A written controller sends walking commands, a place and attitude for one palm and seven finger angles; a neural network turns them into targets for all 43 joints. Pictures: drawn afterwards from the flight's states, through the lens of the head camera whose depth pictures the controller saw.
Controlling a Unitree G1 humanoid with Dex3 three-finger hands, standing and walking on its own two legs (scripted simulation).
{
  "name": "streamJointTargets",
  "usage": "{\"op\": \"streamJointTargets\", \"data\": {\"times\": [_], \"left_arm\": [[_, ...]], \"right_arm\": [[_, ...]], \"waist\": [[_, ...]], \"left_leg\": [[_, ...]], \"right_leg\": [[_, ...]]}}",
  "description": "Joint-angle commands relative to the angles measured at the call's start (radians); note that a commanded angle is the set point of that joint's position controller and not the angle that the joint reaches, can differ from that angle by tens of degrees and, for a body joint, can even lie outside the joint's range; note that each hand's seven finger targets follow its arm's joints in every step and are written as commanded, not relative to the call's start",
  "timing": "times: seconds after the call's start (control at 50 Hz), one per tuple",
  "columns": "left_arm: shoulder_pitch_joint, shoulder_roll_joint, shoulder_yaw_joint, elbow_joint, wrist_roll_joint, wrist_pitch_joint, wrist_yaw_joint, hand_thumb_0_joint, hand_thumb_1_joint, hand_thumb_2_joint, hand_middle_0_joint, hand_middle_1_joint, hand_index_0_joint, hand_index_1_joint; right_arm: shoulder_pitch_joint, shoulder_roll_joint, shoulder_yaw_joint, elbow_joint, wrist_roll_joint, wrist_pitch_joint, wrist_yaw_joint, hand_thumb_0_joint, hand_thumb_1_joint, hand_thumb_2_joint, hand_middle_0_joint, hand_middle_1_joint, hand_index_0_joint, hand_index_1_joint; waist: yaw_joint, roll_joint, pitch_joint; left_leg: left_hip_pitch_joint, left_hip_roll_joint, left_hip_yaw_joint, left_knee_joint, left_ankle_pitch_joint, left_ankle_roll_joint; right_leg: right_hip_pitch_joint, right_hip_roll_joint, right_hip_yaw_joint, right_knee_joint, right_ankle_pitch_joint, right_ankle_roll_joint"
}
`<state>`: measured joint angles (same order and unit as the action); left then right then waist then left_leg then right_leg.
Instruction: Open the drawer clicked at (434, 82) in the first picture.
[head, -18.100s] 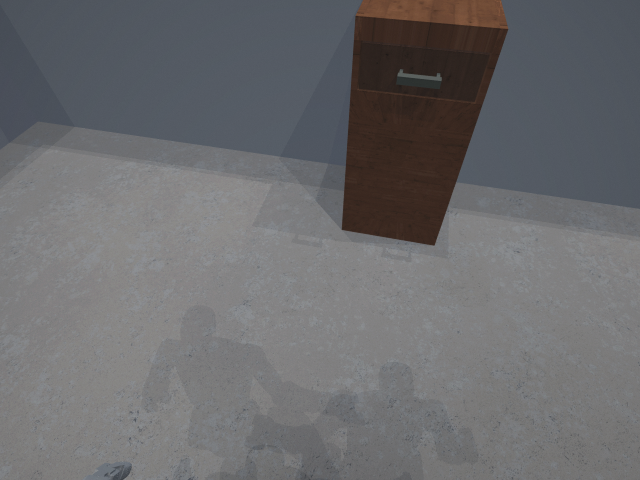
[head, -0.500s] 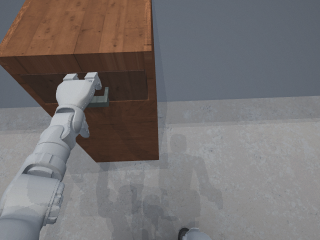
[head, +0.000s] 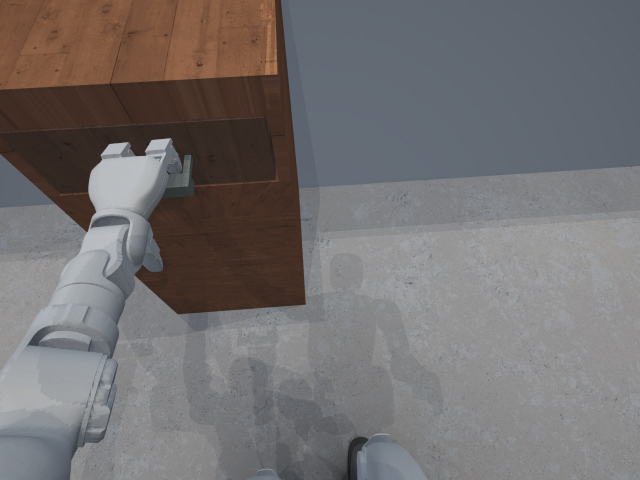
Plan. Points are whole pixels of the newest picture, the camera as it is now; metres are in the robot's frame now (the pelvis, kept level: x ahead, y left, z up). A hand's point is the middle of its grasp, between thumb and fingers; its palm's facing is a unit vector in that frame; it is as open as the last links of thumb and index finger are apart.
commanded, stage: lower the fingers behind the handle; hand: left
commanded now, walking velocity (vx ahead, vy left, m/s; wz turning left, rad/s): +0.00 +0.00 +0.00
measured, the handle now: (150, 175) +0.54 +0.23 -0.01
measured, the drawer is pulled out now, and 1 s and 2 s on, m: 0.00 0.00 0.01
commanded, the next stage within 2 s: close the thumb around the handle in 0.84 s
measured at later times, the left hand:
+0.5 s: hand (153, 218) +0.47 +0.22 -0.02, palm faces -0.06 -0.03 -1.00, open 13.9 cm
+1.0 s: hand (152, 216) +0.47 +0.22 -0.02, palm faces -0.07 -0.03 -1.00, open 13.8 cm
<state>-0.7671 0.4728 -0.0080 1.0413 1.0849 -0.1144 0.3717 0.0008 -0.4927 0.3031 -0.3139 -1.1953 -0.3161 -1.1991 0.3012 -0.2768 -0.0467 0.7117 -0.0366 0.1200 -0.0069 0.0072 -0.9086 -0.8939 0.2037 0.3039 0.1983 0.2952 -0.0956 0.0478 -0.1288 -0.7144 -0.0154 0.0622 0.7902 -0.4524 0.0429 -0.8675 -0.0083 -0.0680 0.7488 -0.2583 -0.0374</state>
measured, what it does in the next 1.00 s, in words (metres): stands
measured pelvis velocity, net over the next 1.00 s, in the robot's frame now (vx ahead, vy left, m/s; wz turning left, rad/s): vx -0.01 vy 0.01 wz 0.00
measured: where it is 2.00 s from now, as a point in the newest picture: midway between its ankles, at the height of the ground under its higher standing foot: outside the picture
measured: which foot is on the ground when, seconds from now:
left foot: down 0.00-1.00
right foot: down 0.00-1.00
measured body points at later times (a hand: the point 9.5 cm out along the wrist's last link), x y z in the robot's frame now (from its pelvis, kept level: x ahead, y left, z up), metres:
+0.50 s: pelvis -0.01 +0.01 -0.02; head +0.12 +0.00 +0.41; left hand +0.47 +0.22 +0.03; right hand +0.01 -0.27 -0.16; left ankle -0.06 +0.09 -0.70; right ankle +0.05 -0.10 -0.70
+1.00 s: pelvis -0.01 +0.01 -0.02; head +0.12 +0.00 +0.41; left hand +0.47 +0.22 +0.03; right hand +0.01 -0.26 -0.16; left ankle -0.06 +0.09 -0.70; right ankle +0.05 -0.10 -0.70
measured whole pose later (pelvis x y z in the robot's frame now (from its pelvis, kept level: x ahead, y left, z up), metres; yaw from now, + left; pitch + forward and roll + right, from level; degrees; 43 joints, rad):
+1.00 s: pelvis -0.01 +0.01 -0.02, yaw +0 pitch +25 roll -1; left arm -0.80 0.47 -0.02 1.07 1.09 -0.09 0.40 0.00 -0.49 0.31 -0.29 -1.20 -0.32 -1.20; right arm 0.32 -0.27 -0.04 0.72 -0.05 0.11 0.01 0.01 -0.91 -0.89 0.20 0.30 0.20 0.30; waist -0.11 0.06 -0.16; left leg -0.86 -0.01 0.05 0.94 -0.51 0.05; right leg -0.99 -0.01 -0.08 0.86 -0.30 -0.03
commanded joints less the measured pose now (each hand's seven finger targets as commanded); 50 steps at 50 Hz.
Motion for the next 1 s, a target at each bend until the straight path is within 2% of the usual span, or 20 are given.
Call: {"op": "streamJointTargets", "data": {"times": [0.0,0.06,0.1,0.12,0.18,0.2,0.24,0.28,0.36,0.44,0.5,0.54,0.6,0.66,0.74,0.78,0.8,0.82,0.92,0.98], "left_arm": [[-0.371,0.272,0.071,-0.122,-0.002,0.006,0.048,0.000,-0.500,0.300,-0.300,-1.200,-0.300,-1.200],[-0.413,0.257,0.054,-0.140,0.004,0.004,0.054,0.000,-0.500,0.300,-0.300,-1.200,-0.300,-1.200],[-0.407,0.269,0.073,-0.158,0.001,-0.008,0.053,0.000,-0.500,0.300,-0.300,-1.200,-0.300,-1.200],[-0.382,0.252,0.065,-0.143,-0.005,-0.008,0.051,0.000,-0.500,0.300,-0.300,-1.200,-0.300,-1.200],[-0.393,0.229,0.050,-0.112,-0.004,-0.006,0.054,0.000,-0.500,0.300,-0.300,-1.200,-0.300,-1.200],[-0.390,0.259,0.068,-0.114,0.002,-0.007,0.058,0.000,-0.500,0.300,-0.300,-1.200,-0.300,-1.200],[-0.387,0.237,0.055,-0.129,0.007,-0.007,0.063,0.000,-0.500,0.300,-0.300,-1.200,-0.300,-1.200],[-0.394,0.200,0.035,-0.109,0.005,-0.003,0.066,0.000,-0.500,0.300,-0.300,-1.200,-0.300,-1.200],[-0.372,0.269,0.077,-0.099,0.009,0.007,0.069,0.000,-0.500,0.300,-0.300,-1.200,-0.300,-1.200],[-0.399,0.242,0.057,-0.114,0.011,0.002,0.071,0.000,-0.500,0.300,-0.300,-1.200,-0.300,-1.200],[-0.400,0.266,0.070,-0.104,0.006,0.015,0.074,0.000,-0.500,0.300,-0.300,-1.200,-0.300,-1.200],[-0.431,0.246,0.048,-0.097,0.006,0.026,0.072,0.000,-0.500,0.300,-0.300,-1.200,-0.300,-1.200],[-0.405,0.259,0.068,-0.119,-0.004,0.024,0.063,0.000,-0.500,0.300,-0.300,-1.200,-0.300,-1.200],[-0.400,0.231,0.042,-0.094,-0.004,0.026,0.051,0.000,-0.500,0.300,-0.300,-1.200,-0.300,-1.200],[-0.424,0.206,0.022,-0.115,0.001,0.015,0.050,0.000,-0.500,0.300,-0.300,-1.200,-0.300,-1.200],[-0.405,0.229,0.049,-0.114,-0.003,0.011,0.051,0.000,-0.500,0.300,-0.300,-1.200,-0.300,-1.200],[-0.409,0.216,0.035,-0.121,-0.003,0.008,0.052,0.000,-0.500,0.300,-0.300,-1.200,-0.300,-1.200],[-0.392,0.199,0.024,-0.093,0.000,0.014,0.051,0.000,-0.500,0.300,-0.300,-1.200,-0.300,-1.200],[-0.387,0.214,0.043,-0.133,0.001,0.011,0.058,0.000,-0.500,0.300,-0.300,-1.200,-0.300,-1.200],[-0.399,0.178,0.023,-0.142,-0.002,0.011,0.060,0.000,-0.332,0.372,-0.312,-1.218,-0.312,-1.218]], "right_arm": [[0.132,-0.161,-0.053,-0.049,-0.001,-0.013,-0.007,0.000,-0.900,-0.900,0.200,0.300,0.200,0.300],[0.142,-0.159,-0.057,-0.048,-0.003,-0.021,-0.007,0.000,-0.900,-0.900,0.200,0.300,0.200,0.300],[0.151,-0.160,-0.060,-0.046,-0.009,-0.020,-0.006,0.000,-0.900,-0.900,0.200,0.300,0.200,0.300],[0.149,-0.157,-0.058,-0.046,-0.009,-0.020,-0.003,0.000,-0.900,-0.900,0.200,0.300,0.200,0.300],[0.146,-0.160,-0.057,-0.039,-0.008,-0.022,-0.001,0.000,-0.900,-0.900,0.200,0.300,0.200,0.300],[0.151,-0.165,-0.055,-0.037,-0.007,-0.021,-0.001,0.000,-0.900,-0.900,0.200,0.300,0.200,0.300],[0.152,-0.161,-0.057,-0.043,-0.009,-0.022,0.001,0.000,-0.900,-0.900,0.200,0.300,0.200,0.300],[0.153,-0.158,-0.060,-0.037,-0.010,-0.022,0.005,0.000,-0.900,-0.900,0.200,0.300,0.200,0.300],[0.151,-0.166,-0.051,-0.038,-0.013,-0.020,0.006,0.000,-0.900,-0.900,0.200,0.300,0.200,0.300],[0.156,-0.164,-0.053,-0.039,-0.013,-0.021,0.008,0.000,-0.900,-0.900,0.200,0.300,0.200,0.300],[0.159,-0.167,-0.051,-0.037,-0.012,-0.019,0.009,0.000,-0.900,-0.900,0.200,0.300,0.200,0.300],[0.162,-0.165,-0.049,-0.035,-0.009,-0.020,0.007,0.000,-0.900,-0.900,0.200,0.300,0.200,0.300],[0.169,-0.166,-0.052,-0.038,-0.012,-0.018,0.009,0.000,-0.900,-0.900,0.200,0.300,0.200,0.300],[0.164,-0.164,-0.049,-0.037,-0.007,-0.016,0.005,0.000,-0.900,-0.900,0.200,0.300,0.200,0.300],[0.166,-0.161,-0.051,-0.039,-0.007,-0.019,0.003,0.000,-0.900,-0.900,0.200,0.300,0.200,0.300],[0.165,-0.164,-0.051,-0.039,-0.010,-0.019,0.004,0.000,-0.900,-0.900,0.200,0.300,0.200,0.300],[0.172,-0.161,-0.052,-0.038,-0.010,-0.019,0.004,0.000,-0.900,-0.900,0.200,0.300,0.200,0.300],[0.170,-0.160,-0.051,-0.035,-0.009,-0.019,0.006,0.000,-0.900,-0.900,0.200,0.300,0.200,0.300],[0.173,-0.159,-0.054,-0.039,-0.013,-0.013,0.010,0.000,-0.900,-0.900,0.200,0.300,0.200,0.300],[0.168,-0.153,-0.057,-0.038,-0.012,-0.012,0.012,0.000,-0.900,-0.900,0.200,0.300,0.200,0.300]], "waist": [[-0.008,-0.032,-0.437],[-0.015,0.006,-0.460],[-0.013,0.013,-0.524],[-0.006,0.010,-0.508],[-0.026,-0.014,-0.446],[-0.017,-0.017,-0.455],[-0.013,0.003,-0.487],[-0.029,-0.005,-0.470],[-0.012,-0.011,-0.482],[-0.025,0.002,-0.480],[-0.022,0.012,-0.495],[-0.039,-0.003,-0.467],[-0.020,0.022,-0.531],[-0.036,-0.015,-0.457],[-0.039,0.016,-0.464],[-0.031,-0.006,-0.486],[-0.033,0.019,-0.486],[-0.035,0.011,-0.453],[-0.020,0.030,-0.512],[-0.032,0.024,-0.485]], "left_leg": [[0.013,-0.028,-0.052,-0.053,0.377,0.000],[0.034,-0.025,-0.057,-0.038,0.383,-0.002],[0.064,-0.020,-0.068,-0.018,0.443,-0.005],[0.049,-0.021,-0.066,-0.015,0.434,-0.006],[0.012,-0.018,-0.071,-0.006,0.399,-0.004],[0.006,-0.018,-0.072,-0.003,0.386,-0.005],[0.024,-0.016,-0.075,0.004,0.403,-0.007],[0.026,-0.012,-0.084,0.016,0.416,-0.009],[-0.027,-0.019,-0.074,0.028,0.374,-0.005],[-0.013,-0.012,-0.085,0.046,0.385,-0.008],[-0.017,-0.013,-0.086,0.050,0.389,-0.009],[-0.021,-0.011,-0.091,0.045,0.374,-0.009],[0.020,-0.010,-0.093,0.049,0.436,-0.013],[-0.008,-0.008,-0.091,0.042,0.397,-0.009],[0.017,-0.004,-0.101,0.040,0.399,-0.014],[0.019,-0.005,-0.103,0.047,0.420,-0.013],[0.029,-0.004,-0.101,0.046,0.430,-0.015],[0.026,-0.003,-0.105,0.045,0.420,-0.018],[0.051,-0.003,-0.101,0.049,0.481,-0.021],[0.065,0.003,-0.106,0.048,0.496,-0.023]], "right_leg": [[0.435,0.022,0.072,-0.011,0.293,0.003],[0.400,0.023,0.071,-0.001,0.277,0.001],[0.398,0.023,0.068,0.022,0.310,0.001],[0.394,0.024,0.067,0.023,0.304,0.002],[0.345,0.025,0.062,0.025,0.272,0.000],[0.345,0.025,0.063,0.031,0.258,0.001],[0.335,0.025,0.060,0.040,0.260,0.000],[0.299,0.028,0.054,0.046,0.254,-0.001],[0.326,0.027,0.063,0.062,0.251,0.000],[0.275,0.028,0.055,0.075,0.235,0.000],[0.282,0.028,0.056,0.081,0.237,0.001],[0.267,0.029,0.049,0.076,0.222,0.002],[0.295,0.027,0.052,0.081,0.261,0.001],[0.276,0.029,0.050,0.066,0.238,0.003],[0.246,0.029,0.046,0.069,0.216,0.000],[0.261,0.030,0.047,0.074,0.232,-0.001],[0.255,0.029,0.047,0.073,0.236,0.000],[0.233,0.031,0.041,0.071,0.218,-0.001],[0.272,0.031,0.045,0.078,0.267,-0.002],[0.251,0.034,0.040,0.070,0.260,-0.002]]}}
